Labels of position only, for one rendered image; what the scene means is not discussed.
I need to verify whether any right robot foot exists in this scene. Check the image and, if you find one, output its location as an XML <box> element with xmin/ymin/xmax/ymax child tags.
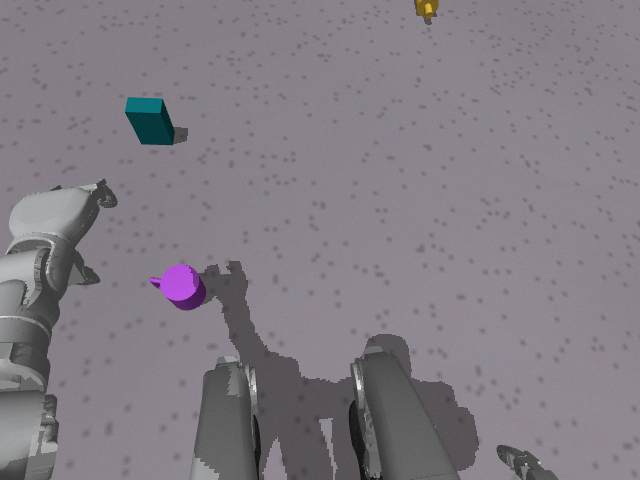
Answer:
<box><xmin>349</xmin><ymin>400</ymin><xmax>383</xmax><ymax>480</ymax></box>

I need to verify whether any left robot hand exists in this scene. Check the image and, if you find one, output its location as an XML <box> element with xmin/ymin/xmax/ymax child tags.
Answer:
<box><xmin>9</xmin><ymin>179</ymin><xmax>117</xmax><ymax>286</ymax></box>

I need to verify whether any right robot hand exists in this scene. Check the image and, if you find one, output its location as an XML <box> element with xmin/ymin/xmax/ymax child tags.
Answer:
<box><xmin>497</xmin><ymin>445</ymin><xmax>559</xmax><ymax>480</ymax></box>

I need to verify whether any left robot arm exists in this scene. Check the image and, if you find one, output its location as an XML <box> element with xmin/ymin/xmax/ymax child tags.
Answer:
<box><xmin>0</xmin><ymin>233</ymin><xmax>75</xmax><ymax>480</ymax></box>

